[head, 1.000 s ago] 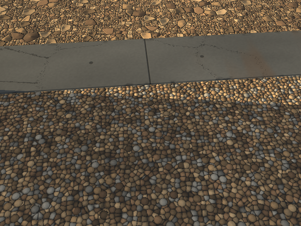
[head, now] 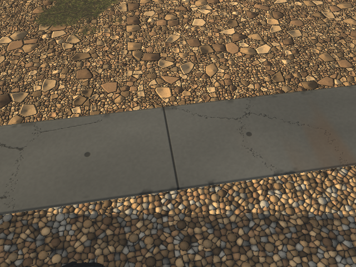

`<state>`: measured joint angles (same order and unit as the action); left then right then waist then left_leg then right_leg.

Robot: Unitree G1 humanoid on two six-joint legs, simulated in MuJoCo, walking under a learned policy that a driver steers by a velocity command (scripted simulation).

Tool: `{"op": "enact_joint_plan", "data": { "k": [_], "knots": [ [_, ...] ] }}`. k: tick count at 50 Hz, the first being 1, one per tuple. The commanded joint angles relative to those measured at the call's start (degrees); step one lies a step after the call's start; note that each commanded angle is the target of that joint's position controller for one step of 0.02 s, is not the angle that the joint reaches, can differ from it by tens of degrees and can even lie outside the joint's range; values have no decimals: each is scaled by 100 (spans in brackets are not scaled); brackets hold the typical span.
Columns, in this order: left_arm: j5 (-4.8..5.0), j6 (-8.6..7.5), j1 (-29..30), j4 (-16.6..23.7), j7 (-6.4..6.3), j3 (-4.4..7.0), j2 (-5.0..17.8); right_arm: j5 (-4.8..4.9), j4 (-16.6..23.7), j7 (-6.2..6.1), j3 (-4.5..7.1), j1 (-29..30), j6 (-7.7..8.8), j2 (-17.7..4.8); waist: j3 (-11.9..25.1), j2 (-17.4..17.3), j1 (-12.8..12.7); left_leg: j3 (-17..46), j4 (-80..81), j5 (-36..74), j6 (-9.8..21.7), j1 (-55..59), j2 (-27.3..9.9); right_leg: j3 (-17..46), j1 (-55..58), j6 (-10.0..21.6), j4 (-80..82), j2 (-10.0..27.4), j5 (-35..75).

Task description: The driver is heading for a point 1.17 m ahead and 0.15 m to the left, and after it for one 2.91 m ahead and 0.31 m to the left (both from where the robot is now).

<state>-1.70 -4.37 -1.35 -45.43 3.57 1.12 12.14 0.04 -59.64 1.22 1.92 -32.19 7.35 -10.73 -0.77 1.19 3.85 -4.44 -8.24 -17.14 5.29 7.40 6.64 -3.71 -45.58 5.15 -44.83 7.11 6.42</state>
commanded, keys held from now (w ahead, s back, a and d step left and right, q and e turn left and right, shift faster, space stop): w+shift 0.86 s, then w+q+shift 0.14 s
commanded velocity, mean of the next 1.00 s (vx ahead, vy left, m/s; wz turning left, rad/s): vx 1.00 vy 0.00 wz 0.04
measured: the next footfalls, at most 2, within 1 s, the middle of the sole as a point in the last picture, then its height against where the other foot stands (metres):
right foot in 0.14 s outside the picture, level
left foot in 0.60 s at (152, 191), level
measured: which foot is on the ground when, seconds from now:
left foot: down 0.00-0.16, up 0.18-0.58, down 0.60-1.00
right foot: up 0.00-0.12, down 0.14-0.62, up 0.64-1.00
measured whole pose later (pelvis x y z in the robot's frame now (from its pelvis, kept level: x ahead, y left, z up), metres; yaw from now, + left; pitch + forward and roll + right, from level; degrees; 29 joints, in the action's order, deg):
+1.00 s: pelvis +0.98 +0.02 -0.01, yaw +3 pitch +1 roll +1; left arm -1.5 -4.3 3.2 -40.9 2.9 -1.3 13.0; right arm 0.4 -58.5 0.7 1.3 -33.0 7.0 -12.4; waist -2.5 0.9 6.3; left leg -0.2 -7.4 -21.2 4.8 13.5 5.0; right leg -2.5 -38.4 5.0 -33.6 3.0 8.1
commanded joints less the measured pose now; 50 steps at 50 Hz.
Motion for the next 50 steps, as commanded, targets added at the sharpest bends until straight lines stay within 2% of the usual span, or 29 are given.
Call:
{"op": "enact_joint_plan", "data": {
  "k": [1,4,6,7,8,9,10,12,14,15,19,22,24,26,28,29,30,31,32,33,34,35,38,41,43,45,47,49,50],
  "knots": [
    [80,-56,719,450,9,-51,197,38,321,-78,71,108,153,-813,-926,-256,-200,385,955,3925,314,-1143,-1450,-404,1283,145,1031,-395,584],
    [57,-59,371,413,-111,49,523,-104,253,-190,98,-6,42,-1165,-237,-668,-486,229,-365,7254,157,267,-1674,-619,1838,347,1324,-1051,-426],
    [70,-54,-1438,-95,-260,236,920,-259,239,-302,179,225,-136,-1426,737,-923,-1351,195,-2702,7737,164,274,-1812,-395,3530,543,1455,-1232,-1187],
    [-12,-35,-2530,-409,-362,363,1169,-269,321,-303,189,507,-173,-1379,1185,-823,-1864,118,-4355,6548,205,-677,-1627,-33,4908,697,1486,-825,-1631],
    [-177,-15,-3071,-494,-444,505,1644,-174,555,-193,38,360,-122,-608,1739,335,-1608,125,-6673,2462,204,-2628,-905,1900,6440,1019,1322,685,-3236],
    [-167,-14,-2811,-520,-318,539,1589,168,684,-82,0,-150,-2,-396,2287,1451,-1039,897,-8099,-854,139,-4451,-101,5106,7321,1655,2572,1584,-4110],
    [-67,-47,-2228,-517,-244,498,1174,107,857,-153,56,675,18,-805,1293,536,-984,1043,-7906,-173,319,-5048,-647,4431,6602,1366,2952,1211,-4073],
    [-75,-153,-1784,-625,-205,354,546,-7,1019,-102,28,1350,3,-679,240,-456,-638,985,-7181,343,311,-4752,-1041,2975,4844,1065,3256,836,-2909],
    [-23,-232,-1824,-817,-266,238,318,-220,1088,44,-47,1239,-180,-369,-71,-214,-197,988,-6708,340,152,-4323,-1275,2227,3785,818,3550,455,-2707],
    [42,-287,-1926,-899,-276,226,317,-257,1155,94,-68,1371,-244,-310,-266,-127,-140,923,-6536,326,62,-4423,-1383,2015,3570,786,3709,346,-2570],
    [137,-416,-2257,-967,-217,235,580,-283,1771,190,-142,2812,-281,-453,-885,-94,-302,300,-4896,1476,-164,-4886,-1535,966,3106,709,4249,-102,-948],
    [249,-502,-2588,-1030,-223,234,726,-163,1997,274,-255,3517,-210,-355,-914,-68,-520,-191,-3166,2799,-51,-3724,-1208,524,2967,480,4614,-199,531],
    [250,-498,-2798,-1117,-252,240,897,-111,2046,244,-232,3744,-212,-519,-886,-10,-610,-291,-2590,3060,76,-3681,-1027,377,3896,403,4687,-41,1472],
    [172,-431,-2910,-1153,-303,240,1082,-162,2050,176,-175,3658,-210,-713,-541,238,-509,-442,-2339,2547,217,-3540,-661,227,4957,320,4028,120,3536],
    [17,-279,-2883,-1195,-422,285,1343,-186,1807,62,-33,2641,-229,-1031,239,618,59,-340,-2371,1618,373,-2550,-285,185,5499,243,2430,339,5092],
    [-41,-173,-2696,-1174,-487,313,1437,-175,1441,-33,82,1482,-244,-1233,770,672,612,-247,-2320,1275,461,-1471,-226,128,5281,211,1033,348,5012],
    [-77,-129,-2480,-1093,-508,306,1347,-225,1109,-137,223,338,-264,-1515,1229,563,1121,172,-2399,776,601,-162,-675,80,4346,203,-689,138,3786],
    [4,-174,-2744,-857,-417,146,525,-364,1023,-210,369,-105,-278,-2045,1816,-796,743,2107,-2436,-345,842,1181,-2200,113,2624,171,-3028,-593,-717],
    [364,-276,-3354,-729,-350,122,422,-336,1027,-97,412,110,-296,-2022,2589,-1830,242,5240,-1146,-814,1504,2107,-3068,926,995,107,-4500,-1337,-3333],
    [276,-280,-2583,-584,-432,161,760,-236,1064,-38,383,753,-276,-1589,1622,-800,155,4485,-889,-826,1248,1427,-2680,1020,413,248,-4381,-768,-2678],
    [220,-294,-1986,-453,-428,163,790,-200,1022,-24,295,1008,-219,-1169,806,-192,124,3514,-798,-176,1114,419,-2485,895,370,235,-4022,-578,-2288],
    [138,-270,-1775,-396,-397,132,637,-245,961,-20,238,1172,-178,-918,387,181,-102,2898,-664,199,939,-363,-2215,916,551,229,-3646,-390,-2180],
    [-53,7,-1759,-246,-191,40,277,-142,697,-88,97,1000,-66,-564,-106,-252,-579,1938,-175,112,643,-1653,-1691,878,949,62,-2867,-77,-2189],
    [-79,93,-704,250,-100,-43,311,-51,612,-64,111,750,39,-790,-710,-309,-533,1249,336,1100,672,-2117,-1414,386,429,-113,-1838,80,-1451],
    [-56,34,-114,472,-60,-108,328,28,591,-31,80,625,78,-756,-866,-214,-446,702,367,2113,577,-2386,-1107,48,860,-119,-460,-5,-397],
    [17,-19,345,626,2,-174,281,126,535,-59,71,287,106,-870,-859,-192,-277,794,661,2786,534,-2518,-1180,-225,1689,-91,445,-252,408],
    [65,-32,627,719,-4,-121,541,137,527,-71,123,228,108,-1201,-906,-139,-202,902,739,3814,464,-1803,-1315,-185,1838,-80,1127,-448,680],
    [50,-2,261,715,-117,-42,783,37,479,-72,196,303,64,-1496,-415,-528,-455,806,32,5531,425,-1173,-1396,-107,2647,-47,1186,-781,143],
    [-27,-32,-932,312,-183,104,1039,-33,556,-128,231,655,11,-1618,272,-801,-1072,746,-1125,6775,287,-845,-1576,271,3542,170,598,-833,289]
  ]
}}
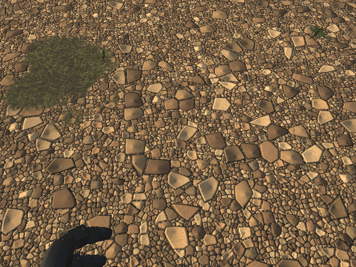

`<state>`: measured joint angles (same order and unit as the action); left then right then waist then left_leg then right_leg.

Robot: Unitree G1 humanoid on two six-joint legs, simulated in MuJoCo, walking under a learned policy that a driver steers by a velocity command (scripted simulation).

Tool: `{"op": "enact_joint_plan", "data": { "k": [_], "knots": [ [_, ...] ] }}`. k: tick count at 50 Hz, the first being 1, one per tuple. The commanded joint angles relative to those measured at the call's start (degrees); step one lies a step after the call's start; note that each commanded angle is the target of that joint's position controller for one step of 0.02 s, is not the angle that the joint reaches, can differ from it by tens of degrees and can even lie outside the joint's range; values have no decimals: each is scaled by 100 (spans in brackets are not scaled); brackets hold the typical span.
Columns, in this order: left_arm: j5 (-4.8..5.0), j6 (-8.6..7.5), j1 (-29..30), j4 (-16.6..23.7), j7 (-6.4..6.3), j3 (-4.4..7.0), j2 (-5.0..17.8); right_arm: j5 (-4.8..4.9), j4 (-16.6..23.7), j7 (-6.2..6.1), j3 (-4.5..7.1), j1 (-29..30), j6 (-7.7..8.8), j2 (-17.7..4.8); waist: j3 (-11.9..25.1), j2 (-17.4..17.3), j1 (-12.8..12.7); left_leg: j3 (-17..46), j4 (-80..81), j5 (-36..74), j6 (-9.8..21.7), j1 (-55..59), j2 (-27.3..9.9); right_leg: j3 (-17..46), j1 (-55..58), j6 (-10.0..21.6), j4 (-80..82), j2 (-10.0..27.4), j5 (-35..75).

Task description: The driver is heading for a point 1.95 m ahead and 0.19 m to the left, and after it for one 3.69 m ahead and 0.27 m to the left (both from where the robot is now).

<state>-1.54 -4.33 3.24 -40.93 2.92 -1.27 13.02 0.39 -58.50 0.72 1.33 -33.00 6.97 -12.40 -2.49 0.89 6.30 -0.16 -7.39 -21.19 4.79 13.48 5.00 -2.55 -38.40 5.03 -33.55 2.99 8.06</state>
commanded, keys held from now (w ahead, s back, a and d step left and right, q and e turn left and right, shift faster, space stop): w+q+shift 0.26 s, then w+shift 0.70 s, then w+e+shift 0.04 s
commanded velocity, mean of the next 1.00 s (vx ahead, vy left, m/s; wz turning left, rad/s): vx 1.00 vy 0.00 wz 0.35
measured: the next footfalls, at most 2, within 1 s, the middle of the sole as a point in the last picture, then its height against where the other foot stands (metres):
right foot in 0.04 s outside the picture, level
left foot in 0.54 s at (128, 248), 0.18 m lower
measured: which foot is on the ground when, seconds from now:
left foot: down 0.00-0.04, up 0.06-0.52, down 0.54-0.90, up 0.92-1.00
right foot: up 0.00-0.02, down 0.04-0.54, up 0.56-0.86, down 0.88-1.00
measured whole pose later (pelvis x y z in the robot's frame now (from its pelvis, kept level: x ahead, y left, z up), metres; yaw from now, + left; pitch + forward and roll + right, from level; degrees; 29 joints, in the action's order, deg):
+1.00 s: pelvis +0.93 +0.17 -0.18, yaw +20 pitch -2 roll +0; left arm -2.1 -4.2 -13.5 -53.3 1.3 3.2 13.6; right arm -0.7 -54.9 0.8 2.8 -17.4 5.3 -14.4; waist -1.9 -1.4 -0.1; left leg 2.3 -77.3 -16.8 7.7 -17.4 1.5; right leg -4.9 -20.4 4.3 -35.9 -1.6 -14.0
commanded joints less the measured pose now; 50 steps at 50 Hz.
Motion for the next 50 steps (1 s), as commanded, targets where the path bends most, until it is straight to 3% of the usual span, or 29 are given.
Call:
{"op": "enact_joint_plan", "data": {
  "k": [1,2,3,4,6,9,11,14,15,18,21,23,26,27,28,29,31,32,33,37,39,41,42,44,45,46,47,48,50],
  "knots": [
    [-48,-63,-2976,-630,-205,513,1241,-85,662,-110,310,1256,-4,-1524,1193,-766,-2087,268,-2994,7593,288,-2070,-1291,8,4333,235,-1137,-572,-61],
    [-65,-91,-4289,-981,-292,671,1562,-88,764,-101,352,1689,-20,-1533,1471,-604,-2776,272,-4996,6471,236,-3133,-972,346,5573,236,-756,-208,-854],
    [-260,-82,-3565,-731,-321,673,1867,-85,679,-107,162,256,-74,-396,1862,1327,-1431,286,-7129,-696,349,-4184,-194,2090,6138,410,-360,1622,-1406],
    [-247,-103,-3256,-431,-200,593,1382,209,588,-231,114,-404,-106,-299,2456,1401,-1124,624,-8224,-991,369,-5049,-185,4079,6491,825,354,2521,-1209],
    [-59,-132,-2287,-413,-175,540,827,10,869,-188,281,1074,-234,-930,589,99,-1079,526,-7382,603,288,-5298,-782,2933,4216,724,1675,1887,-2449],
    [72,-287,-2226,-699,-124,498,561,-131,871,31,320,1126,-623,-537,-165,183,-538,732,-6662,758,116,-4741,-1260,1432,2599,546,1768,1513,-1891],
    [138,-361,-2218,-787,-180,528,731,-188,1129,171,328,1659,-788,-525,-489,209,-479,589,-5994,1069,47,-5155,-1424,883,2590,402,2122,1486,-1550],
    [-18,-421,-2916,-1129,-290,613,976,-357,1218,303,290,2168,-769,-519,-217,206,-753,82,-5676,2401,159,-5640,-1243,-116,3427,385,1640,1276,-312],
    [-21,-544,-2966,-1316,-289,480,519,-266,1333,314,334,2531,-626,-543,-471,50,-650,452,-4604,3276,274,-5911,-1210,-381,3496,-29,1675,902,-1109],
    [53,-698,-2507,-1250,-321,422,746,-241,1360,479,253,2979,-469,-403,-562,40,-472,-245,-3217,6008,421,-3717,-806,-1037,1791,-92,1819,684,-2486],
    [-26,-469,-2693,-1340,-373,360,840,-200,1082,404,325,2792,-528,-759,-535,56,-433,-549,-3079,5822,478,-3322,-680,-1335,2418,-26,919,797,-1689],
    [-111,-286,-3307,-1540,-453,339,994,-444,1135,266,255,3056,-530,-703,-644,-136,-710,-917,-2427,4898,444,-3457,-447,-1368,3356,-10,-142,778,-316],
    [-177,89,-3418,-1763,-637,394,1087,-430,357,-2,411,905,-498,-999,345,265,105,-321,-1104,4644,531,-1926,-729,-874,4167,45,-3933,812,1379],
    [-23,186,-2682,-1622,-631,500,1042,-568,66,-9,527,60,-425,-1312,196,-459,826,170,18,5208,1040,-856,-1134,-1000,2918,-85,-7192,13,-1476],
    [24,90,-2514,-1192,-501,438,602,-474,-145,8,619,-261,-394,-2029,213,-1450,357,96,-2353,7724,681,1173,-1564,-220,-63,82,-8412,-599,-5705],
    [309,-140,-2928,-937,-487,324,483,-447,-81,4,610,-639,-236,-2179,1151,-1589,223,973,-3715,8787,735,2925,-2252,1063,-1704,287,-7629,-485,-5219],
    [119,-288,-2161,-895,-493,405,821,-293,-104,-72,492,-327,-201,-1436,1120,-372,188,1431,-2484,4531,532,2097,-2071,1013,-2351,421,-6235,-61,-3454],
    [-34,-190,-1984,-790,-401,376,656,-248,-8,-213,483,675,-211,-1457,931,-504,-496,2271,-1799,2459,1037,656,-2383,793,-1974,31,-5291,213,-2917],
    [-262,-39,-1921,-866,-303,394,659,-199,88,-235,340,910,-142,-1099,577,-153,-681,2453,-1442,2476,1293,-744,-2399,758,-1124,-253,-4746,468,-2850],
    [-105,81,-910,-403,-65,229,251,-136,259,-203,272,1456,79,-941,-690,-180,-1065,1568,-459,2307,1143,-3896,-1844,689,660,-598,-1951,916,-1682],
    [48,32,-863,-434,-40,212,302,-78,277,-87,344,1315,83,-1118,-463,-685,-904,974,-112,2467,947,-3889,-1446,49,1868,-327,-1200,443,-1120],
    [64,30,-854,-490,-80,331,602,2,194,16,339,1127,100,-1121,-539,-140,-896,530,-320,4405,856,-2991,-1358,-317,2103,-16,-723,36,-987],
    [37,0,-1248,-585,-111,399,686,-23,163,57,361,1058,82,-1233,-259,-55,-1108,301,-1126,5657,755,-2414,-1312,-458,2448,137,-491,-237,-1166],
    [-37,27,-3699,-1309,-228,666,1061,-154,148,-3,386,1283,-30,-1361,994,-171,-2330,-22,-4225,5917,473,-2747,-1026,-386,4730,319,-373,-419,-1833],
    [-118,61,-4447,-1469,-279,812,1654,-96,305,18,252,1308,-55,-629,1378,1023,-2387,-277,-7325,1816,246,-3949,-113,1712,5391,665,307,942,-3914],
    [-114,79,-3887,-1453,-185,744,1523,122,669,59,179,574,40,-319,1897,2063,-1370,796,-8049,-394,346,-5290,334,5156,5933,826,2023,1770,-5194],
    [-89,76,-2809,-1225,-162,701,1108,60,680,-21,202,951,-19,-640,693,1175,-1099,600,-8041,170,414,-5835,-240,4639,5069,874,2246,1729,-5631],
    [-50,27,-2361,-1121,-158,625,696,-19,742,-28,212,1347,-65,-707,143,310,-1000,505,-7740,608,372,-5759,-528,3700,4250,847,2068,1555,-4750],
    [-27,-70,-2304,-1307,-174,526,483,-284,886,44,153,1623,-150,-462,-183,15,-609,481,-7003,746,251,-5215,-906,2619,3116,682,2095,932,-3478]
  ]
}}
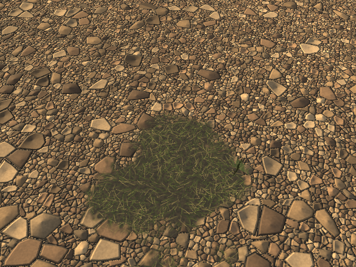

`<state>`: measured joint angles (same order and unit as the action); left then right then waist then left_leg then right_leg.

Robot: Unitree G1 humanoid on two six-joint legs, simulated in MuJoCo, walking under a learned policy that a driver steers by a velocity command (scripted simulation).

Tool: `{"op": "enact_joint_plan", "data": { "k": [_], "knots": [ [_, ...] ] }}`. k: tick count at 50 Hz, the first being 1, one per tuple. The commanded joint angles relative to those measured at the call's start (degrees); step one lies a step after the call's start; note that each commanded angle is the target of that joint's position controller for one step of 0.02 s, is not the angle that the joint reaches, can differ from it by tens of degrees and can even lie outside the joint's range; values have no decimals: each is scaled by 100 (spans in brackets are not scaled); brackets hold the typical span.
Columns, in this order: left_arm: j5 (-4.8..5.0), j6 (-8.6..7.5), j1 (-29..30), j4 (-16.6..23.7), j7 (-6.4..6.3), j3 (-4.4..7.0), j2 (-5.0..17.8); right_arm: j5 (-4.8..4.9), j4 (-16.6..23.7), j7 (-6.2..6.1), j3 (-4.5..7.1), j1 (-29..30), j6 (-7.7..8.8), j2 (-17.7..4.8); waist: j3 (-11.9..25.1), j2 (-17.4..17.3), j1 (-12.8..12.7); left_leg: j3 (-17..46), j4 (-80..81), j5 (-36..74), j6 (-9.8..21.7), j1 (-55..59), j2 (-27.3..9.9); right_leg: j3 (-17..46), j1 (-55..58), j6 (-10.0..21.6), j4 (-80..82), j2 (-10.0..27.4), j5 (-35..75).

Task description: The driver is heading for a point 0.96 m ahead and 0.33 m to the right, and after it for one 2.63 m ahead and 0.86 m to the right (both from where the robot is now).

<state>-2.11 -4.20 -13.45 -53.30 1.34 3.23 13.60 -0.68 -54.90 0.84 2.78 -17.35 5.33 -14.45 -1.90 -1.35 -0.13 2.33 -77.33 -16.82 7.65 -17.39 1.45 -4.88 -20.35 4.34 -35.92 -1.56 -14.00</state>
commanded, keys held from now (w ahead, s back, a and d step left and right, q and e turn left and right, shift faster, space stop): w+e+shift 0.88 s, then w+q+shift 0.12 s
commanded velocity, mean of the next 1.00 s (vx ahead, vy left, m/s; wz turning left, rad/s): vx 1.00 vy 0.00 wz -0.73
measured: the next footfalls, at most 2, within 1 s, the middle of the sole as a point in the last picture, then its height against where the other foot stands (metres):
left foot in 0.32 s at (166, 263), level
right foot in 0.78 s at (246, 190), level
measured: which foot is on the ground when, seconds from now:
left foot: up 0.00-0.30, down 0.32-0.78, up 0.80-1.00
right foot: down 0.00-0.32, up 0.34-0.76, down 0.78-1.00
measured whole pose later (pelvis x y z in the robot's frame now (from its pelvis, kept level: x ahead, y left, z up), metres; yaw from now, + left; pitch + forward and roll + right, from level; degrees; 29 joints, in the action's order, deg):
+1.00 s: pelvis +0.85 -0.24 +0.01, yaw -46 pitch +0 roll -1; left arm -0.7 -3.2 -24.7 -49.3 0.4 3.4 17.2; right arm -3.1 -37.3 0.9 -0.4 -6.1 3.7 -12.9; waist -2.2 -0.3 -1.7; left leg 3.6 -62.5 -14.4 -2.4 -39.8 -9.9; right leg 1.1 -6.0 10.9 -22.6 -13.1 -16.0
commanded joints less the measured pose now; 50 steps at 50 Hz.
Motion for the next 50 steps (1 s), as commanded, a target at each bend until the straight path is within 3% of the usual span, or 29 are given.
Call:
{"op": "enact_joint_plan", "data": {
  "k": [1,3,6,8,11,13,14,15,16,17,18,19,20,21,23,25,31,33,35,37,38,39,40,41,42,43,46,48,50],
  "knots": [
    [84,-124,-727,-196,-50,40,365,-241,617,98,-47,121,-54,-100,-266,429,163,176,297,301,-153,-1974,-675,2595,1036,754,2474,1201,-1056],
    [194,-210,-982,-285,-99,40,405,-244,889,144,-106,633,-100,-68,-387,445,177,0,828,303,-406,-2172,-794,2313,874,891,2765,995,-588],
    [222,-263,-1145,-198,-95,92,559,-207,1390,204,-179,1766,-71,-202,-717,269,-2,-340,2609,1179,-778,-2141,-775,1879,570,1061,3225,771,535],
    [229,-279,-1143,-101,-78,170,712,-121,1540,272,-259,2206,-35,-123,-669,303,-134,-530,3914,1847,-869,-1274,-530,1577,355,941,3292,566,1384],
    [294,-302,-1297,-48,-53,262,980,-22,1682,198,-231,2431,-37,-317,-382,430,-247,-437,4562,2386,-792,-730,-368,1772,1151,799,3173,855,2478],
    [260,-265,-1279,21,-85,306,1115,-47,1664,100,-127,2106,-3,-625,2,508,-73,-323,4913,1935,-669,-290,-223,1785,1856,602,2360,902,3713],
    [216,-237,-1265,48,-101,342,1249,-40,1514,25,-33,1502,25,-830,470,544,198,-327,4871,1405,-587,392,-87,1760,1991,516,1508,864,4465],
    [171,-202,-1087,110,-99,375,1370,-42,1228,-81,68,409,46,-1017,1068,445,763,-369,4853,1082,-536,1586,-112,1662,1614,428,146,654,4373],
    [143,-204,-906,274,-80,327,1117,-155,1042,-220,193,-747,49,-1368,1773,248,1249,317,4598,7,-469,3020,-954,1577,587,381,-1560,368,3241],
    [313,-221,-1253,576,-62,118,113,-444,1027,-268,289,-1094,47,-1798,2427,-1287,908,2632,5245,-2368,-347,4253,-2545,1224,-1151,339,-3493,-247,-934],
    [491,-195,-1590,788,-71,100,334,-376,1107,-186,333,-592,10,-1803,2744,-2260,456,4903,6424,-3170,50,4166,-2955,1185,-1949,417,-4446,-228,-1145],
    [351,-91,-1088,673,-124,136,622,-329,1234,-148,231,75,-5,-1123,1655,-1196,402,3894,6426,-3293,16,3340,-2618,1041,-2330,436,-4627,209,-538],
    [247,-40,-732,677,-75,133,643,-270,1212,-125,141,294,12,-715,974,-424,390,2778,6345,-2071,-28,2551,-2356,947,-2288,377,-4346,417,-153],
    [187,15,-515,703,-9,139,587,-292,1112,-128,110,274,27,-594,671,-111,325,2025,6392,-989,-123,2034,-2138,939,-2104,314,-4126,564,-66],
    [47,197,-278,921,124,83,306,-196,763,-125,32,-55,109,-374,327,-338,112,969,6469,146,-255,1540,-1887,896,-2055,228,-3952,792,-11],
    [51,338,162,1190,199,29,189,-40,549,-73,-1,-252,190,-222,110,-316,47,176,6606,1026,-429,1501,-1733,783,-2409,199,-3867,911,157],
    [77,377,1325,1879,410,-144,347,-74,527,-78,53,-182,322,-663,-572,-113,-166,-1573,7158,3007,-584,1064,-1474,48,-2067,310,-1792,802,1583],
    [54,365,1672,1930,439,-160,438,-57,460,-124,69,-405,291,-811,-692,14,-103,-1972,7044,4533,-700,1363,-1348,-500,-1559,501,-1046,429,1716],
    [82,336,1334,1799,398,-112,633,-63,512,-223,138,-630,164,-1147,-277,-263,-328,-2046,6210,6955,-748,1996,-1451,-789,-891,678,-802,-60,1387],
    [106,317,-121,1433,284,56,978,-107,660,-287,258,-398,-52,-1550,518,-546,-1131,-1911,4207,8140,-668,1968,-1718,-671,655,899,-826,-397,684],
    [106,294,-1319,1057,173,223,1237,-130,809,-262,283,-134,-151,-1572,1007,-446,-1602,-1734,2539,7494,-556,1345,-1761,-342,2005,1094,-495,-492,314],
    [147,312,-1519,845,20,392,1469,-174,820,-175,265,-136,-189,-1313,942,231,-1471,-1682,429,3166,-651,71,-1042,365,2993,1271,-91,-239,-84],
    [163,374,-961,950,-34,470,1985,-276,1216,-110,52,-264,-115,-449,623,1478,-598,-1309,-1728,-1376,-838,-1989,-161,2399,3491,1643,-197,741,1352],
    [46,446,-1051,1190,-37,538,2277,-115,1912,-95,25,-25,53,-662,1795,1237,-621,-55,-2098,-1151,-914,-3280,-36,4737,4588,2513,1306,1483,-198],
    [56,440,-997,1204,-95,519,1974,-140,1936,-96,9,434,193,-879,1153,256,-650,212,-1557,-713,-892,-3600,-375,5127,3967,2255,2167,1649,-968],
    [82,393,-778,1130,-129,445,1667,-136,1875,-96,1,500,225,-909,371,-244,-338,208,-921,-397,-895,-3372,-584,4691,2952,2002,2314,1476,-735],
    [139,92,-330,1128,-200,197,1052,-343,1627,-82,-91,37,-128,-657,-23,-624,396,128,262,-426,-1095,-2003,-1066,3128,800,1645,2387,902,508],
    [145,-101,-465,1000,-148,144,991,-300,1758,11,-168,414,-243,-452,-252,-419,332,-150,1290,9,-1119,-1721,-1175,2371,169,1472,2697,589,1110],
    [178,-210,-752,878,-52,153,987,-152,1958,75,-233,1103,-238,-330,-468,-167,20,-412,2421,1178,-896,-1696,-1156,1556,270,1085,2852,255,2192]
  ]
}}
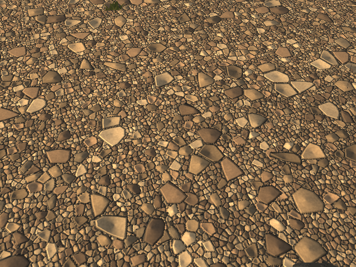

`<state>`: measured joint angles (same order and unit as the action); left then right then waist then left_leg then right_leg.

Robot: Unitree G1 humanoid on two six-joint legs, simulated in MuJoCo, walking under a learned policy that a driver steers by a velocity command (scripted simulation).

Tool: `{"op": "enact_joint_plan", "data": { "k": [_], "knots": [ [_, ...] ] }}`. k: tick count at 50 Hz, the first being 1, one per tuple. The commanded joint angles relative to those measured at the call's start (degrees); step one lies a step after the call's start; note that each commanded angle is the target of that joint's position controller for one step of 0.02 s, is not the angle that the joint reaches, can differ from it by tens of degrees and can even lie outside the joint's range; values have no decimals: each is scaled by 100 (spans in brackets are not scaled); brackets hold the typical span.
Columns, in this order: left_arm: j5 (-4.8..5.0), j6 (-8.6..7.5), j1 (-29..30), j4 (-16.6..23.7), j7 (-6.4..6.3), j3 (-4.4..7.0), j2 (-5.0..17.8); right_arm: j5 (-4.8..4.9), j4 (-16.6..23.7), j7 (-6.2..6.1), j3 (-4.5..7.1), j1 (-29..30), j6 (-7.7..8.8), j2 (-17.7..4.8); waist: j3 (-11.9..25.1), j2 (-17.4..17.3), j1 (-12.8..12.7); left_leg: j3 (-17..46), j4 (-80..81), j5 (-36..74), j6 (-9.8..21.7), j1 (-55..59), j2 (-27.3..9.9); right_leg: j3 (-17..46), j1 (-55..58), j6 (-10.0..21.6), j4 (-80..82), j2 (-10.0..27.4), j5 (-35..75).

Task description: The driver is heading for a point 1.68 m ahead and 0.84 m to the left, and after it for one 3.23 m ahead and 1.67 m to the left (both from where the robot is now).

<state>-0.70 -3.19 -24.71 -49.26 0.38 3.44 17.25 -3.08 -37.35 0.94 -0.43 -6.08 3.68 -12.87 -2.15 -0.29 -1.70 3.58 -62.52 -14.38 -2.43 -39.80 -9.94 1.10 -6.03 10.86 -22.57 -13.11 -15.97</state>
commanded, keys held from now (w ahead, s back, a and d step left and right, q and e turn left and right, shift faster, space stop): w+q+shift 0.94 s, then w+shift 0.06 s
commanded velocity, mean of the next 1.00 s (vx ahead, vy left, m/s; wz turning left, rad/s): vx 1.00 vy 0.00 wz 0.70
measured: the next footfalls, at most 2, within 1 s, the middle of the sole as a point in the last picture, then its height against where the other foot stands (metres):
left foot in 0.24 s outside the picture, level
right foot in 0.66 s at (172, 173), level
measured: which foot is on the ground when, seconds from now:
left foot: up 0.00-0.22, down 0.24-0.66, up 0.68-1.00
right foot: down 0.00-0.24, up 0.26-0.64, down 0.66-1.00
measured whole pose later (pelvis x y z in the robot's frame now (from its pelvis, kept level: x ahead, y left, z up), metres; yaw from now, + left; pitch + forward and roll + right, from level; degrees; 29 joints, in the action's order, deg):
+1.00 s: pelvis +0.91 +0.25 -0.01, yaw +45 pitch +2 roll -2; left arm -1.5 -6.3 -29.8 -51.1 -0.1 3.1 19.4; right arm -2.0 -32.4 5.4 1.9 2.9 -0.2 -19.9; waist -0.7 -2.5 -4.9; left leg -4.8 -51.1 -1.8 6.9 -45.8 -3.0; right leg -14.8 9.8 -2.9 -11.6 0.5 -22.8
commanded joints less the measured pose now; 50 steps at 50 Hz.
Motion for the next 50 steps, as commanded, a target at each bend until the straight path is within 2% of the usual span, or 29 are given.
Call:
{"op": "enact_joint_plan", "data": {
  "k": [1,3,6,8,9,11,12,13,14,16,18,20,24,27,29,31,32,33,34,35,36,37,38,39,41,43,45,48,50],
  "knots": [
    [68,-354,273,456,87,135,633,159,258,105,59,166,-54,-418,-393,-111,42,-650,1544,1616,265,735,58,702,-1046,214,1598,1342,2644],
    [119,-431,-98,325,102,106,621,260,311,168,44,616,-27,-384,-391,-64,-261,-937,2333,2561,555,958,301,450,-537,-68,1999,1490,3184],
    [9,-469,-197,186,8,95,788,298,265,173,107,699,16,-585,-382,128,-237,-1017,2950,2608,874,831,712,-87,788,-393,1914,1840,4997],
    [-107,-399,-150,173,-137,121,993,252,137,169,213,434,17,-850,63,431,-1,-1203,3013,2002,1002,1148,1234,-335,1589,-623,1244,1993,6898],
    [-206,-327,-26,194,-214,141,1091,246,-3,163,283,-89,-11,-1022,397,627,325,-1235,2948,1604,1086,1557,1472,-420,1834,-727,477,2133,7890],
    [-351,-143,676,401,-306,204,1259,268,-736,94,491,-2396,-94,-1360,1198,714,1498,-1111,2957,879,1331,3434,1623,-694,1248,-842,-2453,2159,8317],
    [-306,-166,1076,557,-285,157,1089,236,-966,16,655,-3378,-164,-1655,1369,183,2015,-314,2813,76,1691,4714,1124,-815,-239,-817,-5051,1615,5847],
    [-27,-307,470,875,-94,-36,217,169,-975,18,765,-2718,-237,-2061,1583,-2261,794,3281,3580,-591,2836,6484,-307,-288,-3526,-1312,-7388,416,-893],
    [-130,-432,752,1100,-96,-165,454,224,-639,79,762,-2088,-235,-1805,1773,-893,898,4519,4544,-1136,2973,6299,-538,569,-4154,-1082,-7367,741,-674],
    [-181,-536,1289,1235,-31,-231,544,233,-762,34,613,-1863,-199,-1141,492,608,472,3481,4987,-1051,2441,4378,-295,627,-3826,-944,-6043,1415,-22],
    [-388,-315,1392,1394,8,-315,397,239,-849,-46,530,-1738,-93,-1047,-53,591,52,2633,5139,-456,2165,3010,290,507,-3340,-1095,-5353,1657,-192],
    [-419,-107,1496,1556,38,-393,331,274,-808,-8,550,-1716,31,-1204,-266,279,-66,2153,5364,-187,2157,2153,634,255,-3087,-1241,-4498,1815,-303],
    [-206,-118,2792,2070,148,-532,172,351,-742,12,644,-1854,94,-1322,-511,-75,391,1632,5628,1131,1815,1543,1093,-163,-2339,-1415,-2129,1730,1579],
    [-132,-151,3100,2150,121,-522,206,396,-815,28,723,-2210,76,-1457,-156,-252,745,1757,5254,2546,1559,2517,971,-202,-2064,-1320,-1316,1456,2293],
    [-129,-194,3113,2188,78,-493,296,370,-800,-41,758,-2188,42,-1507,-6,-320,726,1869,4814,3055,1394,3115,887,-86,-1815,-1248,-735,1342,2081],
    [-111,-240,2254,1947,-34,-310,701,315,-749,-72,809,-2030,52,-1745,697,-296,285,1866,3530,4451,1138,3468,895,-50,-623,-1112,-570,1077,1270],
    [-91,-274,1218,1710,-113,-194,905,302,-668,-44,839,-1715,82,-1898,1262,-284,-354,1781,2305,4299,1021,3106,1045,81,579,-1014,-572,1280,985],
    [-191,-289,-125,1485,-245,-10,1286,277,-520,-30,742,-1475,165,-1534,2038,15,-940,1494,644,3059,1003,2284,1235,849,2057,-831,-808,2189,-508],
    [-465,-274,-349,1424,-263,111,1685,540,-277,-63,479,-2097,182,-485,2918,1777,-466,773,-1231,-1650,858,407,1867,3715,3709,-285,-168,4124,-1952],
    [-317,-182,7,1420,-216,193,1611,455,-162,-82,411,-1936,82,-869,2899,1869,-371,412,-1946,-1265,929,-390,1436,5062,3354,-52,509,4178,-3025],
    [-269,-165,522,1465,-201,75,971,297,-229,-79,478,-1256,-1,-1173,1728,1004,-425,238,-1825,-581,922,-682,1096,3971,2401,-204,623,3734,-2854],
    [-250,-162,702,1365,-167,-5,636,208,-200,-6,488,-942,-50,-1185,1056,420,-362,145,-1534,-257,871,-606,900,2943,1636,-298,590,3464,-1676],
    [-272,-171,636,1221,-165,-30,536,158,-164,85,481,-736,-108,-1093,706,298,-292,125,-1394,-212,824,-506,750,2227,1145,-390,668,3243,-705],
    [-237,-207,492,1042,-166,-53,468,112,-78,172,449,-715,-192,-927,467,460,-150,114,-1337,-232,781,-424,638,1706,737,-446,778,3105,-214],
    [-96,-314,325,747,-77,-79,283,114,155,254,356,-452,-342,-657,219,625,42,55,-1258,-248,753,-619,440,998,482,-561,935,3039,691],
    [-32,-389,407,636,-23,-76,284,88,443,324,287,-56,-406,-606,45,623,170,-85,-1021,156,726,-736,381,255,217,-660,1186,2957,1479],
    [-60,-449,661,589,-25,-58,385,103,650,384,241,241,-411,-652,-166,629,349,-225,-422,857,720,-565,389,-513,-106,-760,1422,2751,1970],
    [-81,-478,476,423,-32,-19,599,110,797,502,155,820,-389,-657,-555,289,266,-842,1170,1558,908,183,617,-1356,-293,-889,1759,2455,2740],
    [-91,-464,64,280,-50,4,802,97,732,506,127,951,-331,-646,-533,261,203,-1279,1782,1553,1141,903,1094,-1561,55,-908,1565,2472,5049]
  ]
}}
Over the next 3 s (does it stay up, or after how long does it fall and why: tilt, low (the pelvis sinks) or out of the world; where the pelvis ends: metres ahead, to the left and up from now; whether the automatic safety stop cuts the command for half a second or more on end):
stays up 1.77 0.99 0.00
